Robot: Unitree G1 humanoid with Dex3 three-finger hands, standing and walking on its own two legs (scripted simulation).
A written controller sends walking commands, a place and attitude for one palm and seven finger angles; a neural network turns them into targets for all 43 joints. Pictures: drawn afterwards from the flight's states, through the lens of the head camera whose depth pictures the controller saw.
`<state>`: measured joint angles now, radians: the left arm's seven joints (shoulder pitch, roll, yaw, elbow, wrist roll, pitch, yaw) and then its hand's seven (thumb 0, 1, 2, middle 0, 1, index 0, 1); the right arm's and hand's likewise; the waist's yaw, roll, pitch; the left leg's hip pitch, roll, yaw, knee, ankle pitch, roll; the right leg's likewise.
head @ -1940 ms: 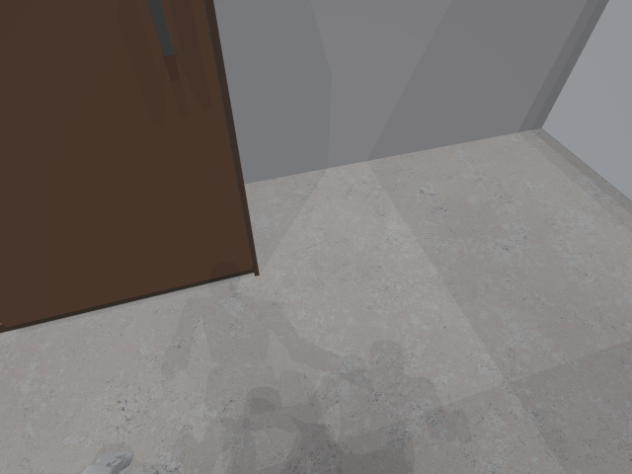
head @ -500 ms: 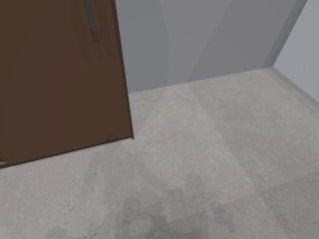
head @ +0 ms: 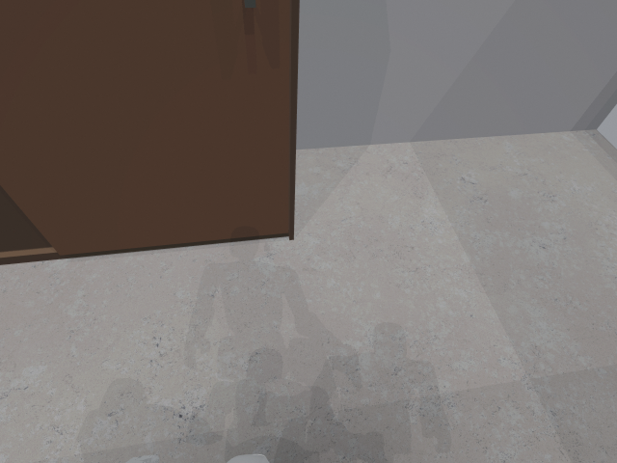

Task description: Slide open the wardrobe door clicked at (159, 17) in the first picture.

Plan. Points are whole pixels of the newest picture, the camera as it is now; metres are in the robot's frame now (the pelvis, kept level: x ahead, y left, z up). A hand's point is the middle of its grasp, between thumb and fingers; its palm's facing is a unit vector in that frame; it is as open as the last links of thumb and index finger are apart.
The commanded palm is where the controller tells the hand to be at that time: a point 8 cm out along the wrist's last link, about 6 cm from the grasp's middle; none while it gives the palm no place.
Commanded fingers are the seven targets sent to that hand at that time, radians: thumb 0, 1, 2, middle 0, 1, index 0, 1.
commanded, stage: walk to a spot facing it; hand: right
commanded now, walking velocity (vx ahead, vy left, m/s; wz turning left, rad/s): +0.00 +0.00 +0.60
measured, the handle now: out of the picture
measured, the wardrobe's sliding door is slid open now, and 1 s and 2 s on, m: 0.00 0.00 0.00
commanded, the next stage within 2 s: turn to face it in 1.64 s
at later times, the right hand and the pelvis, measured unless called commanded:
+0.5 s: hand out of the picture +0.08 -0.25 -0.16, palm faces -0.16 +0.96 -0.24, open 7.4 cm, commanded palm none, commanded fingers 0.00 -0.90 -0.90 0.20 0.30 0.20 0.30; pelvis -0.03 -0.05 +0.01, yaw +15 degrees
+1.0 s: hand (400, 445) +0.17 -0.13 -0.14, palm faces -0.56 +0.80 -0.23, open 7.4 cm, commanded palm none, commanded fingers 0.00 -0.90 -0.90 0.20 0.30 0.20 0.30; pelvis -0.03 -0.03 +0.01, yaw +35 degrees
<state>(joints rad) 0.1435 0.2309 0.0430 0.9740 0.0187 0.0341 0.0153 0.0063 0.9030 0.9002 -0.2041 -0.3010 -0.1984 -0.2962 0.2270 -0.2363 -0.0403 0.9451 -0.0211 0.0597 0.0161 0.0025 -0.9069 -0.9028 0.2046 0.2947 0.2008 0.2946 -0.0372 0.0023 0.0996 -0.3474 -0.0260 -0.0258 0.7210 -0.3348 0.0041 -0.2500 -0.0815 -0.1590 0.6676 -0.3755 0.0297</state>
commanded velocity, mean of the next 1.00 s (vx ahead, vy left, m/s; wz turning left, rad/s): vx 0.09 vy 0.00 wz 0.59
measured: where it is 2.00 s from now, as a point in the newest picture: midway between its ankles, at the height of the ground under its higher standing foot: outside the picture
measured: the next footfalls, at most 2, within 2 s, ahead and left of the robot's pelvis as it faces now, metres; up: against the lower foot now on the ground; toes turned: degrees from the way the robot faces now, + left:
right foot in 0.46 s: +0.03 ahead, -0.15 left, +0.00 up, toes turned +14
left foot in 0.92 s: -0.08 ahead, +0.07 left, +0.00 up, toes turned +39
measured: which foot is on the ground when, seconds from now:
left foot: down 0.00-0.46, up 0.48-0.90, down 0.92-1.00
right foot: down 0.00-0.00, up 0.02-0.44, down 0.46-0.92, up 0.94-1.00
